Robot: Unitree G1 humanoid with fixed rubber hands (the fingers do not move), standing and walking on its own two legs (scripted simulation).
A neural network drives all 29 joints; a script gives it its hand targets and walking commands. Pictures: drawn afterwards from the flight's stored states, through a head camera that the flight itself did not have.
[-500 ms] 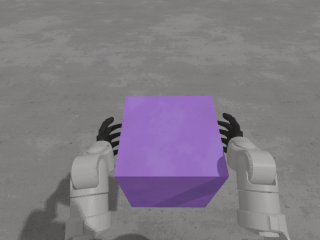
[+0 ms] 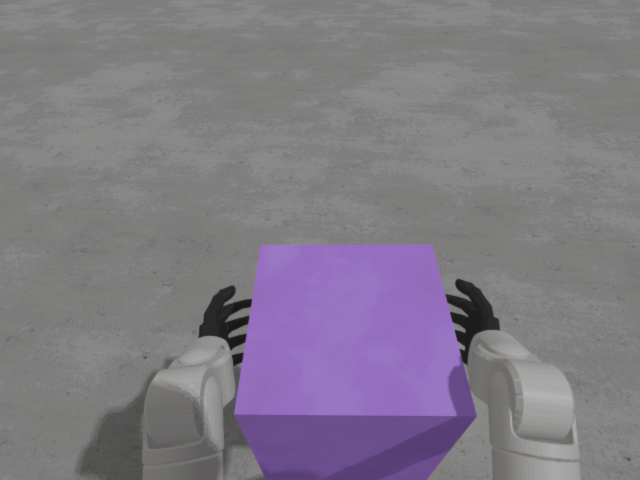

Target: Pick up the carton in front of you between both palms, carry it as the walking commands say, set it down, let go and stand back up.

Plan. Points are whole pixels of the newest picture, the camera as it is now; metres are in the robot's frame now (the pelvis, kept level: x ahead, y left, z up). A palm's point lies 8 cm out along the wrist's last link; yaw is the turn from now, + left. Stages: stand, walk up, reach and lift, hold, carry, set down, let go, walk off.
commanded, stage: carry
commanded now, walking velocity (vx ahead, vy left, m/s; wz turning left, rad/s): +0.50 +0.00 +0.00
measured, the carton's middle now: (345, 368) +0.28 +0.00 +0.00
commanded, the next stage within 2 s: none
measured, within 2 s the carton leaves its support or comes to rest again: neither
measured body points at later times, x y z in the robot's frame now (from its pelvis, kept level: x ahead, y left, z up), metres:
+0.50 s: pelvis +0.33 +0.02 -0.01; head +0.30 +0.03 +0.43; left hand +0.60 +0.15 +0.08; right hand +0.58 -0.15 +0.08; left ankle +0.45 +0.11 -0.73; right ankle +0.11 -0.07 -0.67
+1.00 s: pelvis +0.57 -0.03 +0.00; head +0.56 -0.05 +0.45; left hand +0.84 +0.10 +0.09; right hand +0.82 -0.20 +0.08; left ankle +0.50 +0.10 -0.73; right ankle +0.64 -0.12 -0.73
